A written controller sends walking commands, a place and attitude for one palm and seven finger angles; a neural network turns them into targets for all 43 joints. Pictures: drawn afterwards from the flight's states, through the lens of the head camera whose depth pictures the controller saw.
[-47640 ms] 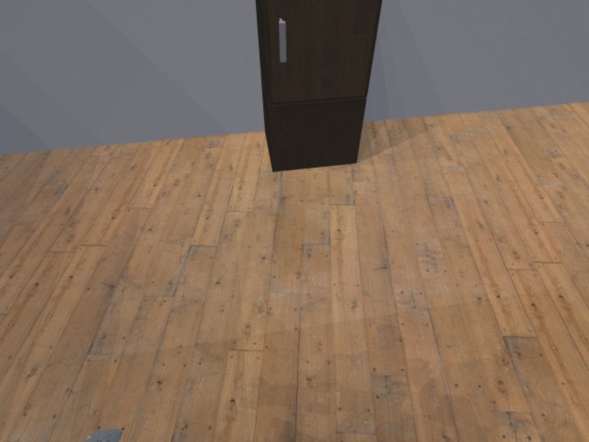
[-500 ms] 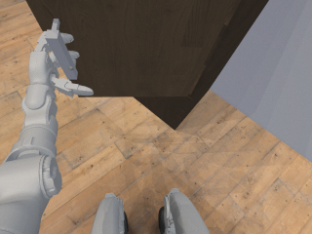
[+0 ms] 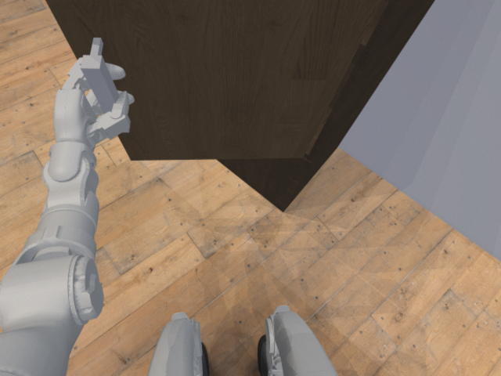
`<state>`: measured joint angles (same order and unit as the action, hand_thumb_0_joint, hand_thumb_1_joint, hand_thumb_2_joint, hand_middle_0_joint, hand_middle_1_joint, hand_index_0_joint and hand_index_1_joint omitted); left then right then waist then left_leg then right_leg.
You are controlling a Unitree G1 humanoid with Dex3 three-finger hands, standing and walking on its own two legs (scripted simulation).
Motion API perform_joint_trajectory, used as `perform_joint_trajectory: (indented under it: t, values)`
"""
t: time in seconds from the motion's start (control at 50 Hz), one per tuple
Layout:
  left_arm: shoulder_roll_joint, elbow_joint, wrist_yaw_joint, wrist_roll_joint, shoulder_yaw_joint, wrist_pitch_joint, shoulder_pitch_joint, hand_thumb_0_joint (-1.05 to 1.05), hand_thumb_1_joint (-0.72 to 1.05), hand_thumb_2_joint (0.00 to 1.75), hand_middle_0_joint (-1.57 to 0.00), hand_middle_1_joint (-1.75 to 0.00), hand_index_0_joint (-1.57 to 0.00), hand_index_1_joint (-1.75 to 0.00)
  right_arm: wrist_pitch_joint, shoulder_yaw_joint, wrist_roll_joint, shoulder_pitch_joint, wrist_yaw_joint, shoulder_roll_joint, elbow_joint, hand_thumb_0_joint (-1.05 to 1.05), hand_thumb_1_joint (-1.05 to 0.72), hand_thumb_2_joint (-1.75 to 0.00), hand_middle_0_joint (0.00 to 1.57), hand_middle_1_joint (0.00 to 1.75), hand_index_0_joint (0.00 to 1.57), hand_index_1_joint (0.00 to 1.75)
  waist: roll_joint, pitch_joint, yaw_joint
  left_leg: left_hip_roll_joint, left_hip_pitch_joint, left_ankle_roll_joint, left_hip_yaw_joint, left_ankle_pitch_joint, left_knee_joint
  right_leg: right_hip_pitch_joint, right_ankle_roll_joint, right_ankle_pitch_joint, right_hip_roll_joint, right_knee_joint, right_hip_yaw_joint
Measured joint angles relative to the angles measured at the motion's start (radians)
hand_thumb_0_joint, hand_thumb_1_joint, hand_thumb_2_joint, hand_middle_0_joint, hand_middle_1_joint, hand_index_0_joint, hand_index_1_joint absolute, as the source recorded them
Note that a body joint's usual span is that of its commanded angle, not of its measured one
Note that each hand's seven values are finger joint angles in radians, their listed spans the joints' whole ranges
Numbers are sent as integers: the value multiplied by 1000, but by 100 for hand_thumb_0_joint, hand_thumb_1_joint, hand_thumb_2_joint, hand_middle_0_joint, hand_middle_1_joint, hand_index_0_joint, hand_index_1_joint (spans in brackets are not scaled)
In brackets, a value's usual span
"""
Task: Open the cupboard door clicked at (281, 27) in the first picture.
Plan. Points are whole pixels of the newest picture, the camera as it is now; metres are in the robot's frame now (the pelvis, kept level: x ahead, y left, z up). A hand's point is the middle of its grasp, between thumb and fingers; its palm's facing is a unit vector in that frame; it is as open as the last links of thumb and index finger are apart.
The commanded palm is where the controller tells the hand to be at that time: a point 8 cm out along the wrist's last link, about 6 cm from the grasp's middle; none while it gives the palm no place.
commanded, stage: close the thumb around the handle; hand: left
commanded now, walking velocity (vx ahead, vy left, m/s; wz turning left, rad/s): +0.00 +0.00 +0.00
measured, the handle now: (110, 88) +0.56 +0.19 +0.04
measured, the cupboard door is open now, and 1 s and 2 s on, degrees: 44 72 81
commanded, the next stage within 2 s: pull the door open along its arc in 0.10 s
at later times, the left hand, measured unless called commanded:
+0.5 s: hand (123, 139) +0.46 +0.16 +0.05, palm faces +0.01 -1.00 -0.01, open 6.1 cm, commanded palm +0.40 +0.21 +0.05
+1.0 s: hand (171, 221) +0.33 +0.09 +0.05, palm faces +0.37 -0.93 +0.02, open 6.2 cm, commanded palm +0.27 +0.14 +0.05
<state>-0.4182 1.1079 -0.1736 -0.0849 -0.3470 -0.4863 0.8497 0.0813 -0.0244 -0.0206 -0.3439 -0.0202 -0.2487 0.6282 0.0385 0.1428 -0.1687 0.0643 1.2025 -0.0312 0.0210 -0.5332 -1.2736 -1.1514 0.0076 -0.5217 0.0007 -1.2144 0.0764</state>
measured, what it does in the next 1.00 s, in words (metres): stands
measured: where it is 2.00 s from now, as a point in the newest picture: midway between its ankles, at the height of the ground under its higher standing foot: outside the picture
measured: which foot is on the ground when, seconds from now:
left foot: down 0.00-1.00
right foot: down 0.00-1.00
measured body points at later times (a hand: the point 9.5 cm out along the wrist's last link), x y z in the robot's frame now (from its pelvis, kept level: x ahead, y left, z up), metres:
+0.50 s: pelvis +0.01 -0.01 +0.01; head +0.14 +0.01 +0.44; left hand +0.46 +0.21 +0.05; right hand +0.05 -0.27 -0.11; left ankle +0.03 +0.10 -0.62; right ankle +0.02 -0.12 -0.62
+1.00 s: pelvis +0.01 -0.03 +0.02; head +0.09 -0.03 +0.46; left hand +0.31 +0.14 +0.05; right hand +0.21 -0.24 -0.09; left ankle +0.03 +0.10 -0.62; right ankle +0.02 -0.12 -0.62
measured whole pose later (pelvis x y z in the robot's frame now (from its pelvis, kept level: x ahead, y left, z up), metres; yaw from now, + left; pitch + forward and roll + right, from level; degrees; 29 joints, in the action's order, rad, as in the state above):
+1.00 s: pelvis +0.01 -0.03 +0.02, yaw +3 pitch +19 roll +0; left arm 0.04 0.38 0.42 0.04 0.04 -0.50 0.06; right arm 0.04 0.00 -0.07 -0.14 -0.03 -0.17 0.54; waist 0.00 0.17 -0.01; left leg 0.04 0.98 0.02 0.01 -0.52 -1.18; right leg -0.96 0.05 -0.56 -0.02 -1.19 0.08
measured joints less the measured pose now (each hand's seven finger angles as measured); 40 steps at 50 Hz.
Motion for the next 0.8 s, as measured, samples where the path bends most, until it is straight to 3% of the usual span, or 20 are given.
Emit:
perform_joint_trajectory:
  t: [0.36,0.48,0.6,0.66,0.8]
  values:
    - [27,-34,9,-14,5,-16,-53,0,70,77,-35,-134,-33,-135,7,9,4,8,-1,-3,-4,1,-90,-90,21,30,20,30,-3,2,11,0,-24,5,3,2,13,18,5,-1,1,5,-4]
    - [81,-180,-1,-52,32,-11,-201,0,70,75,-34,-133,-32,-135,17,18,20,6,-7,4,-22,1,-91,-90,21,30,20,30,-7,10,33,1,-73,7,17,4,46,57,5,1,3,29,-18]
    - [170,-420,4,-83,111,-3,-452,0,68,72,-34,-133,-32,-134,13,28,35,18,-14,11,-56,1,-91,-90,21,30,20,30,-13,21,67,-1,-150,10,29,8,95,126,5,2,3,67,-29]
    - [240,-522,79,-72,164,-12,-557,0,67,72,-35,-133,-33,-133,2,32,30,40,-11,16,-70,1,-91,-90,21,30,20,30,-19,22,90,-5,-182,12,31,10,111,154,6,1,1,77,-31]
    - [377,-663,335,22,273,-28,-704,0,65,75,-36,-132,-35,-129,-18,32,-9,131,-11,39,-96,1,-91,-90,20,30,20,30,-35,24,126,-15,-209,23,25,10,108,177,16,-16,-10,53,-26]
